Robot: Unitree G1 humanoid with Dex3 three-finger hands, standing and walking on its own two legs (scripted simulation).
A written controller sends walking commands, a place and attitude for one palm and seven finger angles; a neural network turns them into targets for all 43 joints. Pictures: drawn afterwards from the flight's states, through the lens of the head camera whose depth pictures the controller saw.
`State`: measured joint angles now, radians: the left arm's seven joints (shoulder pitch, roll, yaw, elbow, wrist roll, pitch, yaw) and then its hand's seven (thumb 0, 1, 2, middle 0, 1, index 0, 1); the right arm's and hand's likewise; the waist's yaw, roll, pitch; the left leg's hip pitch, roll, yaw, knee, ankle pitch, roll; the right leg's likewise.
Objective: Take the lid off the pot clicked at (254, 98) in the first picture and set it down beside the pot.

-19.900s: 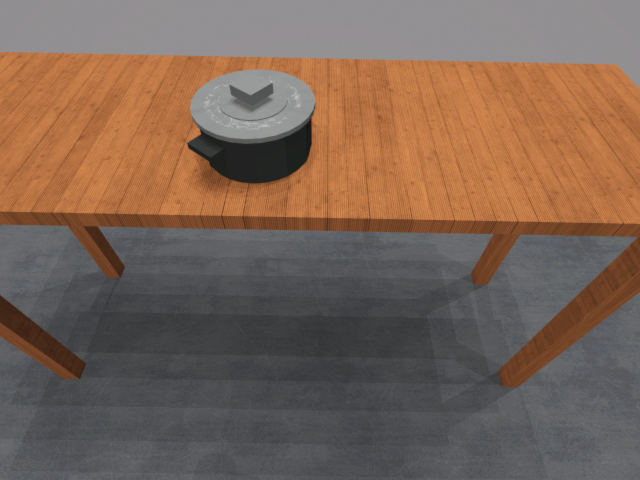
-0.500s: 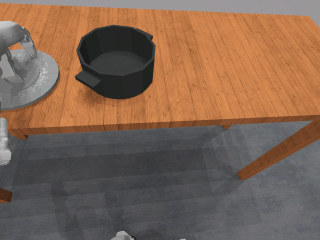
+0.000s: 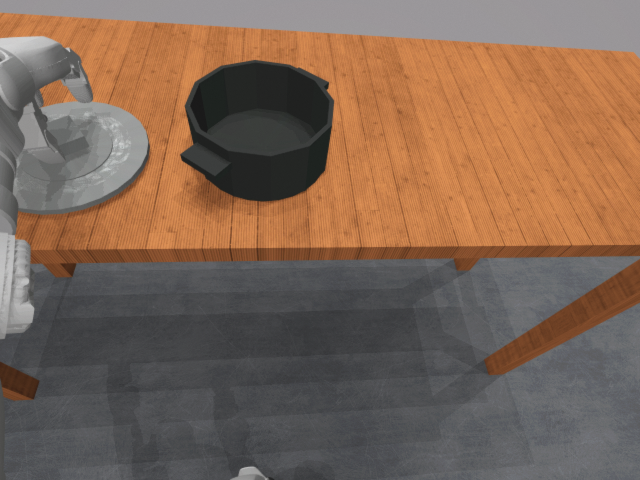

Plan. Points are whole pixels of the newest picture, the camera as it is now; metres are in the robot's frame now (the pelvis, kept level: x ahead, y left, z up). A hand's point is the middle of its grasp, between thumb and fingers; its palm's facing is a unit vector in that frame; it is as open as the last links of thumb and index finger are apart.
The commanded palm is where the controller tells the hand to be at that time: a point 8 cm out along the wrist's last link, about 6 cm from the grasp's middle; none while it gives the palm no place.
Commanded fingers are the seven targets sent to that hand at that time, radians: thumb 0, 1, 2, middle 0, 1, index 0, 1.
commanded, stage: raise the empty hand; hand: left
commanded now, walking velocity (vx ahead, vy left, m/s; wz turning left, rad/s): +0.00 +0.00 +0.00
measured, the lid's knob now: (60, 137) +0.52 +0.29 +0.11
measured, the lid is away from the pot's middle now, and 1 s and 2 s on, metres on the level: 0.24 0.24 0.24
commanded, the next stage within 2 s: draw the hand back to the body in 1.10 s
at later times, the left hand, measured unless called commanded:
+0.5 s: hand (21, 74) +0.50 +0.28 +0.20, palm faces -0.33 -0.09 -0.94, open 11.0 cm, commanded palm +0.53 +0.26 +0.27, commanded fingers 0.00 -0.09 0.81 -0.42 -0.72 -0.42 -0.72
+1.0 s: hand out of the picture +0.51 +0.28 +0.26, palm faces -0.26 -0.10 -0.96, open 11.0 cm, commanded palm +0.53 +0.26 +0.32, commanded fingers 0.00 -0.09 0.81 -0.42 -0.72 -0.42 -0.72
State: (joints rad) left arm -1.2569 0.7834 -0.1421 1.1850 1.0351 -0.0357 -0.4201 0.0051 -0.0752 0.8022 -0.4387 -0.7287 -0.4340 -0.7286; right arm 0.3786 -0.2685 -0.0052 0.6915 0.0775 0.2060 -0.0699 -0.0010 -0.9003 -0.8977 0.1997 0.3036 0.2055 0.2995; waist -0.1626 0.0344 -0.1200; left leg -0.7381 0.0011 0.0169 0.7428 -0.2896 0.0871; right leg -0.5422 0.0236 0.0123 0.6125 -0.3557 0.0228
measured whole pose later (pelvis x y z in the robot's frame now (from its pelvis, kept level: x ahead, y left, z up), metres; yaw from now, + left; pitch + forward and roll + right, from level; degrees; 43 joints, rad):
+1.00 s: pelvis +0.01 -0.01 +0.01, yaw +1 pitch +14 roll -3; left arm -1.51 0.79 -0.21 1.27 1.07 0.11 -0.50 0.01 -0.08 0.80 -0.44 -0.73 -0.44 -0.73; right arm 0.39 -0.28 0.00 0.73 0.08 0.15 -0.05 0.00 -0.90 -0.90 0.20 0.30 0.21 0.30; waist -0.17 0.04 -0.11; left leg -0.63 -0.02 0.02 0.62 -0.24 0.08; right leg -0.44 0.01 0.02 0.51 -0.32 0.03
